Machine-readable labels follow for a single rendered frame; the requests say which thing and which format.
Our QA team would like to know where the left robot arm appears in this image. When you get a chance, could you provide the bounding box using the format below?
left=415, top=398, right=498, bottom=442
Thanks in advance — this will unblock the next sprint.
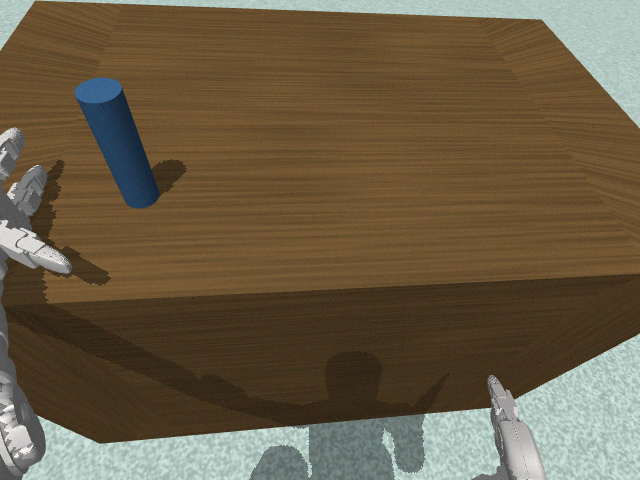
left=0, top=256, right=46, bottom=480

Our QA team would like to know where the left robot hand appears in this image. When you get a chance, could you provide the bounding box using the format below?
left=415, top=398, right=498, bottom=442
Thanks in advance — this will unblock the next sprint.
left=0, top=128, right=72, bottom=274

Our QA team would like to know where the right robot hand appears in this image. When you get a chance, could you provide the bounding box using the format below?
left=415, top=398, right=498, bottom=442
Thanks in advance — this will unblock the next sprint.
left=471, top=375, right=547, bottom=480

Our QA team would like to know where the can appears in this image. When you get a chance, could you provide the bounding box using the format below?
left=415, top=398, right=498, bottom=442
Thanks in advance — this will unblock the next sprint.
left=74, top=78, right=159, bottom=209

